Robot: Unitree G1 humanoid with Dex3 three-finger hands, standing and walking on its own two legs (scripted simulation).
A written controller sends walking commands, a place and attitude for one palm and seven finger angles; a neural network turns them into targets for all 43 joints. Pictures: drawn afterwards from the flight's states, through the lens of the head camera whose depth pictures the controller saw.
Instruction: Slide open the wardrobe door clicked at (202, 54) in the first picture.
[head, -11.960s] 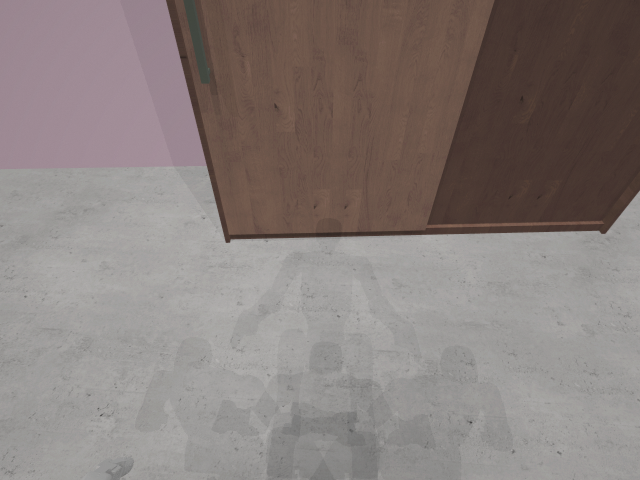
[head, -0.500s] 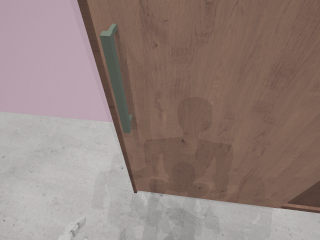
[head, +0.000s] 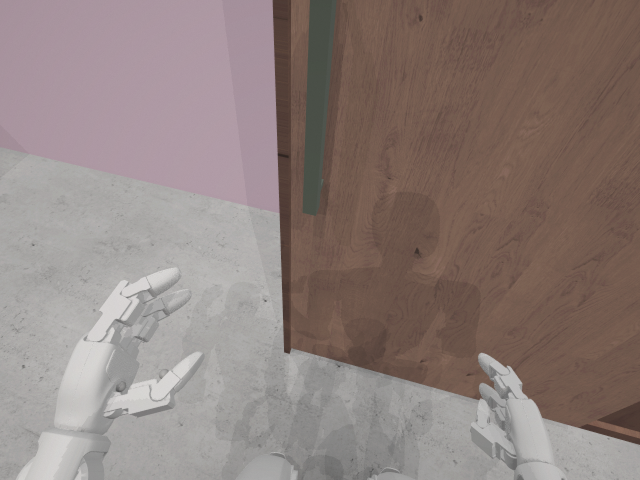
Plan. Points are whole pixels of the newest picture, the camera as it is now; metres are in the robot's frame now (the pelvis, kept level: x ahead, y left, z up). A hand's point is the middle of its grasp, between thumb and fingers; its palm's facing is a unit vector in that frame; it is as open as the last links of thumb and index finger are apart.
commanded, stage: raise the hand with hooked fingers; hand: left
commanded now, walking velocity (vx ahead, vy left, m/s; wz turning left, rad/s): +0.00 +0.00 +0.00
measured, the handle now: (320, 110) +0.51 +0.08 +0.19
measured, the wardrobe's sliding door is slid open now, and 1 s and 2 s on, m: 0.00 0.00 0.00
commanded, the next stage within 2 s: move the hooked fingers beside the handle in 1.50 s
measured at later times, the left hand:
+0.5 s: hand (146, 296) +0.26 +0.22 +0.12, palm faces -0.13 -0.99 -0.10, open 12.6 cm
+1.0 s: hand (85, 192) +0.31 +0.27 +0.21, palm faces -0.02 -1.00 -0.10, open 13.9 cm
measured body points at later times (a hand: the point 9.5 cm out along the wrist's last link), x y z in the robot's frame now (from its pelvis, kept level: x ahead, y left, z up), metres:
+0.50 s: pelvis +0.02 +0.02 +0.03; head +0.03 +0.03 +0.48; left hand +0.26 +0.28 +0.12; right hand +0.18 -0.23 -0.03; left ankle +0.02 +0.09 -0.68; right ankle +0.04 -0.11 -0.68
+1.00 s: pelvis +0.03 -0.01 +0.05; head +0.02 -0.01 +0.50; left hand +0.30 +0.32 +0.22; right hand +0.20 -0.23 -0.02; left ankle +0.02 +0.09 -0.68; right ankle +0.04 -0.11 -0.68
